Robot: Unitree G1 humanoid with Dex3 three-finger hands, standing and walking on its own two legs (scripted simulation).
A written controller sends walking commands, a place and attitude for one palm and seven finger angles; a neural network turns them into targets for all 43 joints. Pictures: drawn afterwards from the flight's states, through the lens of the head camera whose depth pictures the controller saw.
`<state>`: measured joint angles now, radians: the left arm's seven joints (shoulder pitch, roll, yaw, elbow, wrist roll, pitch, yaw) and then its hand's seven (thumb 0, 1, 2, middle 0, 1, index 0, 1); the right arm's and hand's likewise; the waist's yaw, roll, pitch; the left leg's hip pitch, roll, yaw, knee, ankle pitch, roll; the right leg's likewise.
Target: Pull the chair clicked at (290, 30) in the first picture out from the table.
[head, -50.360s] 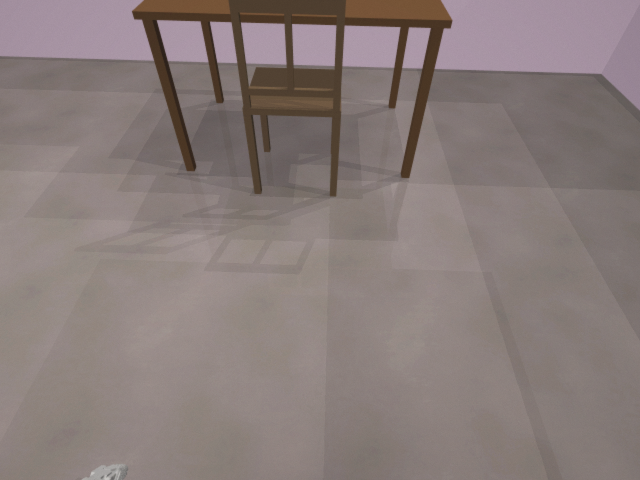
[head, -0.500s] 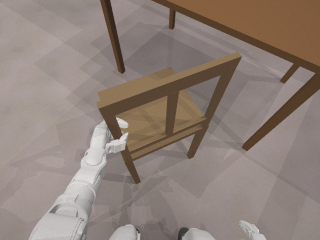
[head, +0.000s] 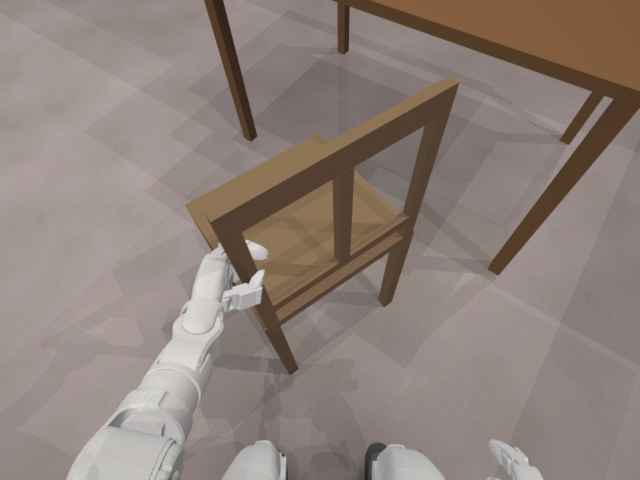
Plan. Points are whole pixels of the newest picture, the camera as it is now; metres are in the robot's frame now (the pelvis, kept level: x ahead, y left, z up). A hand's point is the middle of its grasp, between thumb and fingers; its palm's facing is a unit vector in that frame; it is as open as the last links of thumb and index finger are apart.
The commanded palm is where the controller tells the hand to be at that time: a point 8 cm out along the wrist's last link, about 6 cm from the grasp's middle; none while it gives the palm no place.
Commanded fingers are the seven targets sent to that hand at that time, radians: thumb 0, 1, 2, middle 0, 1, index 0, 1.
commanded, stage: stop walking, hand still on the chair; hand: left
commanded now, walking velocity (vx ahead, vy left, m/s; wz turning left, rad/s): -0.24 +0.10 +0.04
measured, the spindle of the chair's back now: (342, 219) +0.50 -0.02 -0.09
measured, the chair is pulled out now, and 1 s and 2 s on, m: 0.44 0.53 0.53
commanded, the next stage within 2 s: open the thumb and straighten the fingers in 1.30 s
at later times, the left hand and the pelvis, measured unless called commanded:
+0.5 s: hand (246, 349) +0.27 +0.11 -0.05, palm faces -0.03 -0.98 -0.20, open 5.7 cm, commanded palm +0.25 +0.16 -0.04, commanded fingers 0.00 0.90 0.90 -0.50 -1.45 -0.50 -1.45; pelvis -0.03 +0.00 +0.00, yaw +0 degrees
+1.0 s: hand (244, 349) +0.27 +0.12 -0.05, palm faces -0.06 -0.98 -0.19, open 5.7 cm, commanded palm +0.25 +0.17 -0.04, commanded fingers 0.00 0.90 0.90 -0.50 -1.45 -0.50 -1.45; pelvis +0.00 +0.01 +0.01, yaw +0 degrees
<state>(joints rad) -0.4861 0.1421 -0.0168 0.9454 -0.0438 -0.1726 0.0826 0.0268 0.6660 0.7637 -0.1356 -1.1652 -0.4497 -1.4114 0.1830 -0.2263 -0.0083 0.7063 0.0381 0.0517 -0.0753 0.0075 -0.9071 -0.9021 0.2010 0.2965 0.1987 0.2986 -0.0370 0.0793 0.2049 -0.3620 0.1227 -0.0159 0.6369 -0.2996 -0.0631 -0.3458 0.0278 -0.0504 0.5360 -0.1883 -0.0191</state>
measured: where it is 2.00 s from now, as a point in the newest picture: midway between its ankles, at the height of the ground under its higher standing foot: outside the picture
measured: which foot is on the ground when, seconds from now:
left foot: up 0.00-0.14, down 0.16-1.00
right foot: down 0.00-1.00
